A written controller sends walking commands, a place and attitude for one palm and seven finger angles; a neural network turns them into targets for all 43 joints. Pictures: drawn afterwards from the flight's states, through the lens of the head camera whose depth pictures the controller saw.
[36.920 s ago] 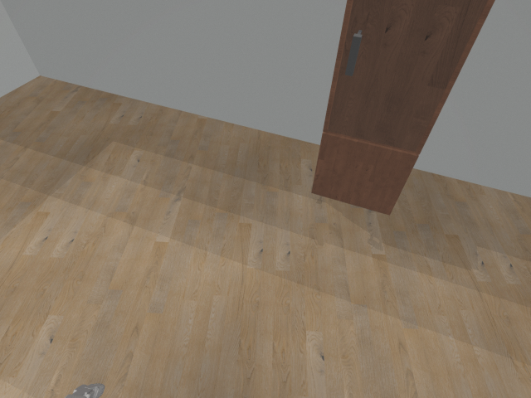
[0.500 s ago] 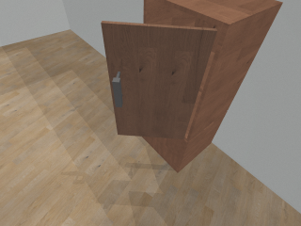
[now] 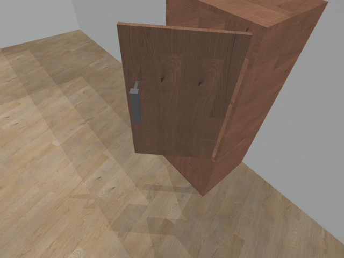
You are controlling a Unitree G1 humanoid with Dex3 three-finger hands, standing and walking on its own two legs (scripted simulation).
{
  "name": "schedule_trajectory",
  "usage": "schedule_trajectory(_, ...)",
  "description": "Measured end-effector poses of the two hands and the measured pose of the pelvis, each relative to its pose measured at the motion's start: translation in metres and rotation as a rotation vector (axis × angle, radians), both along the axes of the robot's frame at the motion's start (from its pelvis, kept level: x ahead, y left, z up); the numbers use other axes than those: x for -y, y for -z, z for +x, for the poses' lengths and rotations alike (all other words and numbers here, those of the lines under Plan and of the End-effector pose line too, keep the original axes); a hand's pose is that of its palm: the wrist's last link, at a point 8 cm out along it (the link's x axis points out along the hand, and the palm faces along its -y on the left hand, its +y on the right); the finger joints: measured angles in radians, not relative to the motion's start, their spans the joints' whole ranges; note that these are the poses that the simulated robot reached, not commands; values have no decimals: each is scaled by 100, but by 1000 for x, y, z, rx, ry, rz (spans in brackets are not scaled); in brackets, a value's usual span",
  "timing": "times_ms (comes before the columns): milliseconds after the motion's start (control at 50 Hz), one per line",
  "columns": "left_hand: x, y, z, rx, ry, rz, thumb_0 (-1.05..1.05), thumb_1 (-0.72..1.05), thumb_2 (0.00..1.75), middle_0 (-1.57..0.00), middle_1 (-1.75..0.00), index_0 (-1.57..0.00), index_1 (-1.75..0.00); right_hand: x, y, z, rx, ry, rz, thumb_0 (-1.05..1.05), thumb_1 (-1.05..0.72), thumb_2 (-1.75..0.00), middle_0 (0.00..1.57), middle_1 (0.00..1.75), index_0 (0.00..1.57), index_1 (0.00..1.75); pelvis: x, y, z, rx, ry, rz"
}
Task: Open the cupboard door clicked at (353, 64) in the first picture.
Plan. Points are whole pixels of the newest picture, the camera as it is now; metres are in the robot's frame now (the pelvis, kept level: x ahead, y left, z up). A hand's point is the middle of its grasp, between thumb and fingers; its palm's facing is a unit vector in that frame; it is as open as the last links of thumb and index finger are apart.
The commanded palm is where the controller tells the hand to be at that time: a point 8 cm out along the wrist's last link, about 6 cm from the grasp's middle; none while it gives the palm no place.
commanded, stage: shuffle to correct the standing spot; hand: left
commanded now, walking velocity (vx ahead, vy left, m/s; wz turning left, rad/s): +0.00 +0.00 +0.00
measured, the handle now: (137, 101) +0.59 +0.16 +0.00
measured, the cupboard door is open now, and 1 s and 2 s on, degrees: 46 46 46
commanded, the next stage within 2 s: come to a stop and stand still in 0.12 s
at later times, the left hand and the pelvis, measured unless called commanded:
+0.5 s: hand out of the picture +0.02 +0.13 -0.18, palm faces +0.04 -0.99 -0.16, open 7.4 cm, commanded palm none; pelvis +0.05 -0.03 +0.00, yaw +0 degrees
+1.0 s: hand out of the picture +0.03 +0.17 -0.17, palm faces +0.04 -0.98 -0.19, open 7.4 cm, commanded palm none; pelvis +0.00 -0.01 +0.00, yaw +0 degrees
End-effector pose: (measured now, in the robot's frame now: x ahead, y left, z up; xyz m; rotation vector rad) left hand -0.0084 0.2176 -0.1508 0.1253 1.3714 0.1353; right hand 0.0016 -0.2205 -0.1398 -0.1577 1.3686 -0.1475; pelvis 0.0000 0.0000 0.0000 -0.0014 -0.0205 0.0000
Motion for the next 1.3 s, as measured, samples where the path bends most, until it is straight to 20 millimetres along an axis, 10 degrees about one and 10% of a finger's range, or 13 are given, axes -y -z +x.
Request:
schedule_trajectory(460, 38, 1, 14, -81, -30, -15, 1, 91, 90, -20, -29, -20, -30, 18, 8, 31, -48, 32, 7, 0, -91, -90, 20, 30, 20, 30, 26, 4, 46, -29, 6, 7)
schedule_trajectory(740, 14, 3, 42, 47, -12, 34, 1, 92, 90, -20, -29, -20, -30, 29, 2, 64, 85, -2, -24, 0, -91, -90, 20, 30, 20, 30, 23, 6, 22, -6, 4, 9)
schedule_trajectory(1300, 4, -2, -21, -48, -6, 19, 1, 91, 90, -20, -29, -20, -30, 5, 5, -14, -42, -8, 20, 0, -91, -90, 20, 30, 20, 30, 5, 2, -4, -8, -8, -8)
